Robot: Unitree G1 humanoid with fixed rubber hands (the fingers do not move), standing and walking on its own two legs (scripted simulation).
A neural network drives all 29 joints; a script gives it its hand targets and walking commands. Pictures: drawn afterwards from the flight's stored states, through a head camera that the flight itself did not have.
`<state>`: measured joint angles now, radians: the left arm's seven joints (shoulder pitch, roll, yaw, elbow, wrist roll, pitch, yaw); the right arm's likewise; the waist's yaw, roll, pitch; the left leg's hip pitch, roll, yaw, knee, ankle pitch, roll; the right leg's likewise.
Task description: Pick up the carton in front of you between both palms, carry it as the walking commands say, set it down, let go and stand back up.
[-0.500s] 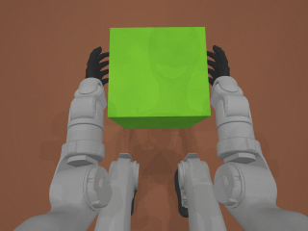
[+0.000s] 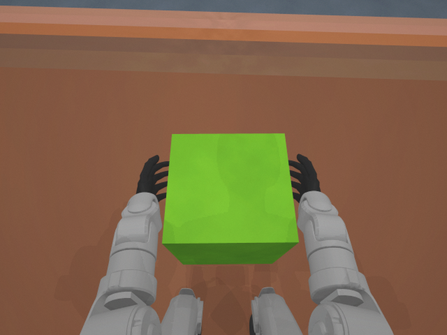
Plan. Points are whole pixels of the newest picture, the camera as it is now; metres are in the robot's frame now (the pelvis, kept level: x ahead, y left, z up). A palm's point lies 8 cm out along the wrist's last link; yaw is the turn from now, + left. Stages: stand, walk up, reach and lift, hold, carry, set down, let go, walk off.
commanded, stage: reach and lift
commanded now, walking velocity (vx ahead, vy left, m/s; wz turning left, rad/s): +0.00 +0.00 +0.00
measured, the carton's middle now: (228, 206) +0.39 +0.00 -0.10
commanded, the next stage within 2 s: hold in 1.58 s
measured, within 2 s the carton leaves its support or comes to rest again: neither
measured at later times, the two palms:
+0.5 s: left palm (119, 183) +0.34 +0.15 +0.12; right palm (347, 183) +0.34 -0.15 +0.12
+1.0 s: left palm (111, 179) +0.33 +0.15 +0.14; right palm (357, 179) +0.33 -0.15 +0.15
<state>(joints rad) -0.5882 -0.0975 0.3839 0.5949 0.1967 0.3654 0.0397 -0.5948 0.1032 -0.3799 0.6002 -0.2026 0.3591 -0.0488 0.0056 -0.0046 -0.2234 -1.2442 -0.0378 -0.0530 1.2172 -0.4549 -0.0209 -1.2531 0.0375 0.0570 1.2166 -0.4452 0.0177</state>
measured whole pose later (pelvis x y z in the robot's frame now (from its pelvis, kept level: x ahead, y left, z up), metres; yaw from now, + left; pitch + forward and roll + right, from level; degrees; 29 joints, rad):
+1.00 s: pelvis +0.03 +0.00 +0.12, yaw +0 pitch -4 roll +0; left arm -0.34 -0.17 0.32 0.38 0.29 0.61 -0.02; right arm -0.34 0.17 -0.32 0.37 -0.30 0.61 0.01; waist 0.00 0.00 0.03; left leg -0.17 -0.02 -0.07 0.47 -0.22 -0.01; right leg -0.18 0.02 0.06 0.46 -0.21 0.01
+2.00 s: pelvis +0.03 +0.00 +0.12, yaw +0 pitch -8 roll +0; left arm -0.27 -0.15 0.23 0.22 0.26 0.76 -0.01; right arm -0.27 0.15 -0.23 0.22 -0.26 0.76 0.01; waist 0.00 0.00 0.05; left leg -0.05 -0.01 -0.06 0.39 -0.19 -0.01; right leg -0.06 0.01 0.07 0.39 -0.19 0.01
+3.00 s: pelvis +0.32 +0.04 +0.11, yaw -2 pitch +5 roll +0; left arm -0.17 -0.13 0.14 -0.36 0.09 1.25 0.10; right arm -0.18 0.14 -0.10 -0.32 -0.10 1.22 -0.10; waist 0.00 -0.01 -0.11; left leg -0.31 0.01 0.23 0.50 -0.29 0.08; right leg -0.39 -0.07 -0.07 1.10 -0.43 -0.01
